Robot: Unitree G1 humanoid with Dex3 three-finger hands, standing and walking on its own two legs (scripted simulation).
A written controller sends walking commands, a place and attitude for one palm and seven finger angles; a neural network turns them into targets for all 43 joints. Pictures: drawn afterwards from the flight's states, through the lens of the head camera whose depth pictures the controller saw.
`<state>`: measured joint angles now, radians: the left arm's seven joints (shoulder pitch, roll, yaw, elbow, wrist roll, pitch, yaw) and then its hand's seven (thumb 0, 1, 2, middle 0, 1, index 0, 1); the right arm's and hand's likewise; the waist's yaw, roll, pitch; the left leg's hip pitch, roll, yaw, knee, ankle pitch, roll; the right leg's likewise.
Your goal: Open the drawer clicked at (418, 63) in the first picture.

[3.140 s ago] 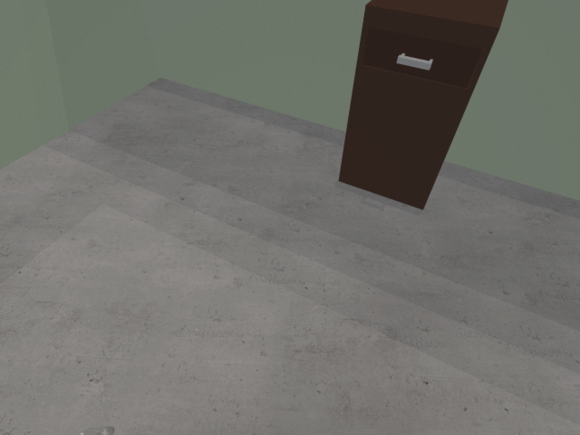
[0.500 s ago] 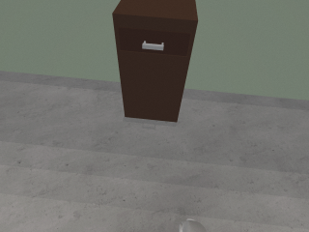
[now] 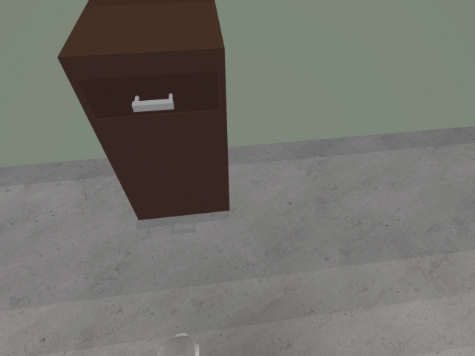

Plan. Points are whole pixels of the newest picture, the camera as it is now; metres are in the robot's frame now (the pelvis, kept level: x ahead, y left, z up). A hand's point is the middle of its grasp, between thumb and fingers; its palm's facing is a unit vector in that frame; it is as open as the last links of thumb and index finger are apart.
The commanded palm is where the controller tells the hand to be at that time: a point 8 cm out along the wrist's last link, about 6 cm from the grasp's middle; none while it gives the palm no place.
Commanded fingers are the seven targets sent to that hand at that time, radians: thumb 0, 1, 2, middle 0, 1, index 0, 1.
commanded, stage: turn to face it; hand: left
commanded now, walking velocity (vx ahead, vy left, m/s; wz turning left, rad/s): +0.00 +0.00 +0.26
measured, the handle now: (153, 101) +0.82 +0.28 -0.06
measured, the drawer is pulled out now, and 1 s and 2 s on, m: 0.00 0.00 0.00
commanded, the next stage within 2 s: take the last steps up to it in 0.22 s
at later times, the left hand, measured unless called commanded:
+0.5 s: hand out of the picture +0.08 +0.20 -0.18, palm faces +0.14 -0.97 -0.20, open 7.4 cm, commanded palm none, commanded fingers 0.00 0.90 0.90 -0.20 -0.30 -0.20 -0.30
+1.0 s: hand (130, 324) +0.21 +0.23 -0.17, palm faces +0.17 -0.97 -0.17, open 7.4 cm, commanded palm none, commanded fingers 0.00 0.90 0.90 -0.20 -0.30 -0.20 -0.30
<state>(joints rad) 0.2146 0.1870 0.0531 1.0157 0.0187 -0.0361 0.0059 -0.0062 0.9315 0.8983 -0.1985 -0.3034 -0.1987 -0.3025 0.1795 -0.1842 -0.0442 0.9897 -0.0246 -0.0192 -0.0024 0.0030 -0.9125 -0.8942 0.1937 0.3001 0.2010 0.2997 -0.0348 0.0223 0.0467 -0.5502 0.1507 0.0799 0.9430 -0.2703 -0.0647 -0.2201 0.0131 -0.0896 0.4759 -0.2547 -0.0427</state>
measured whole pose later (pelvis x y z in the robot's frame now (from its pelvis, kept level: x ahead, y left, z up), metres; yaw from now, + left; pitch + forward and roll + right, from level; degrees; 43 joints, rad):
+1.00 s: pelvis +0.23 +0.06 +0.00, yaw +7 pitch +0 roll +1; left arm 0.28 0.16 0.06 1.09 0.02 0.00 -0.01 0.01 0.91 0.90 -0.19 -0.30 -0.19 -0.30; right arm 0.30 -0.13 -0.04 1.09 -0.03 -0.05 -0.02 0.00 -0.92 -0.89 0.20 0.30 0.20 0.30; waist -0.01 -0.02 0.03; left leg -0.16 0.06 0.18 0.44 -0.27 -0.01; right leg -0.45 -0.11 -0.10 0.91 -0.37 0.01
